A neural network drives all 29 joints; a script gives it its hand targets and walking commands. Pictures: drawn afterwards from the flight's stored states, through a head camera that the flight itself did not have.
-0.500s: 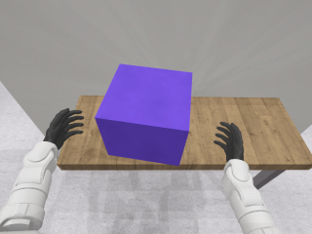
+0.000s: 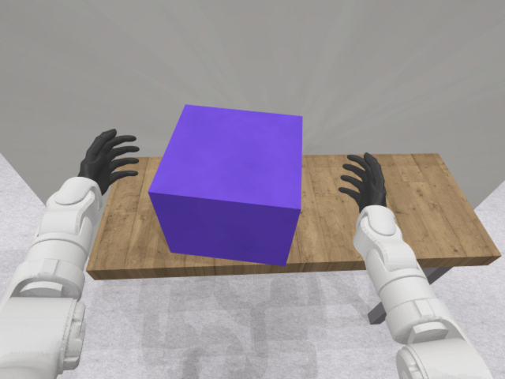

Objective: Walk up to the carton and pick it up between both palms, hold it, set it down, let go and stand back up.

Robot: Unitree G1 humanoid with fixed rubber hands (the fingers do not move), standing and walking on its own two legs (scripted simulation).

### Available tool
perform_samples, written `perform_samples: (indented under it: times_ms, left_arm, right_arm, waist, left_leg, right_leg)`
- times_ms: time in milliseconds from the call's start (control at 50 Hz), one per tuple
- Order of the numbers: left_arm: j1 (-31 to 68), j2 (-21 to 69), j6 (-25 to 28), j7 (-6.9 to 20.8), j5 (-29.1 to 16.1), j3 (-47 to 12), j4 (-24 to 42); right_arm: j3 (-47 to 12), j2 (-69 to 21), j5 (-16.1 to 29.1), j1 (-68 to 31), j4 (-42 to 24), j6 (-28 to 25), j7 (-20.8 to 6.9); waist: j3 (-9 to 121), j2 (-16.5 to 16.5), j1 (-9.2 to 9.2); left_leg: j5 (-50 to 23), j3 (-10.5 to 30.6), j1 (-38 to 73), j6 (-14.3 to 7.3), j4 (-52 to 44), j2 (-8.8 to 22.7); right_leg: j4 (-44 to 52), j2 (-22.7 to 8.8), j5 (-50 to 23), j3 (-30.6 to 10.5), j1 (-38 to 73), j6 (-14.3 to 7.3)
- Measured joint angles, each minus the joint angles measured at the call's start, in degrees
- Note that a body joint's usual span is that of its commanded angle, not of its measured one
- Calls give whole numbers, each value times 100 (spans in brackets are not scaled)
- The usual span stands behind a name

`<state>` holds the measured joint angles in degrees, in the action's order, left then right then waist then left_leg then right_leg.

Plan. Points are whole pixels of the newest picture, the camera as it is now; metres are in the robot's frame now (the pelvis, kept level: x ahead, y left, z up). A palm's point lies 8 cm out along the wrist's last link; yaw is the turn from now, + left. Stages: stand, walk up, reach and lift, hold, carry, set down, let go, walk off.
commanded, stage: reach and lift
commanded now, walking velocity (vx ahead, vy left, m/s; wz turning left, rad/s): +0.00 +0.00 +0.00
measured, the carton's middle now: (235, 185) +0.49 +0.03 -0.03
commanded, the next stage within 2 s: none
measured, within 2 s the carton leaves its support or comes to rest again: neither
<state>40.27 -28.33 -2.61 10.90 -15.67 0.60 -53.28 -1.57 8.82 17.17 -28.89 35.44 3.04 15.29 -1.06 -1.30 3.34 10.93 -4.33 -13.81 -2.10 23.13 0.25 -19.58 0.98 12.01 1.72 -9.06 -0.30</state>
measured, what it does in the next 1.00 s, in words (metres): stands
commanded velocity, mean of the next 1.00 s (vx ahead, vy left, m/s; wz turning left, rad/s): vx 0.00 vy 0.00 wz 0.00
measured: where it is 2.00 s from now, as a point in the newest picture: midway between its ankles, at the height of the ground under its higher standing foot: outside the picture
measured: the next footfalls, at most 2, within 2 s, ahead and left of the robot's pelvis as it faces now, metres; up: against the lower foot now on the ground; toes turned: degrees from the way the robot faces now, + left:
none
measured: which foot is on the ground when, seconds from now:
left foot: down 0.00-1.00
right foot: down 0.00-1.00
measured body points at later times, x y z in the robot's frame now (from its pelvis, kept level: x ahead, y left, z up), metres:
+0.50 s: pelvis +0.00 +0.00 +0.00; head +0.04 +0.02 +0.44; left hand +0.48 +0.23 +0.14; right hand +0.42 -0.22 +0.12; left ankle +0.01 +0.09 -0.75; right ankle -0.02 -0.11 -0.75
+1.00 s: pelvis +0.00 -0.01 -0.01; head +0.07 +0.02 +0.44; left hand +0.51 +0.22 +0.15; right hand +0.46 -0.22 +0.13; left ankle +0.01 +0.09 -0.75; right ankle -0.02 -0.11 -0.75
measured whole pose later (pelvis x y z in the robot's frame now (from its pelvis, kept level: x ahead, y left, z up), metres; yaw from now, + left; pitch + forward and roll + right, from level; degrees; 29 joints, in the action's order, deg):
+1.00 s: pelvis +0.00 -0.01 -0.01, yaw +2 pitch +15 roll -1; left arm 73.4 -32.2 5.4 9.7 -22.3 -13.8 -91.0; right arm -3.5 11.5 22.8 -61.5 66.8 3.1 12.9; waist 8.6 -1.4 10.5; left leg 9.6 -2.0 -30.4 -1.2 25.1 0.6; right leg -22.3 1.4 11.8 4.1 -25.2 -1.3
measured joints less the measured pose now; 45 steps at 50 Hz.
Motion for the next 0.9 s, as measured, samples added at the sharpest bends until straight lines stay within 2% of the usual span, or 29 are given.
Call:
perform_samples:
  times_ms: [220, 420, 640, 900]
  left_arm:
    - [989, -72, 174, -159, -237, -523, -1059]
    - [1822, -198, 343, -209, -483, -970, -2022]
    - [2540, -335, 513, -191, -706, -1251, -2773]
    - [3314, -457, 642, -133, -729, -1427, -3556]
  right_arm:
    - [148, 93, 69, -1056, 956, 130, -167]
    - [39, 269, 324, -1878, 1782, 149, -267]
    - [-143, 368, 530, -2572, 2273, 182, -294]
    - [-160, 320, 578, -3256, 2898, 179, -230]
  waist:
    - [259, 14, 182]
    - [458, 20, 357]
    - [673, -2, 510]
    - [917, -13, 691]
  left_leg:
    - [-29, 40, -436, -35, 112, -27]
    - [-35, 70, -739, -15, 168, -12]
    - [-86, 112, -1120, 43, 164, 30]
    - [-135, 211, -1541, 84, 170, 44]
  right_leg:
    - [-104, -29, -18, 46, -415, 21]
    - [-174, -15, -8, 75, -716, 0]
    - [-247, 27, -3, 116, -1126, -56]
    - [-264, 48, -13, 214, -1521, -101]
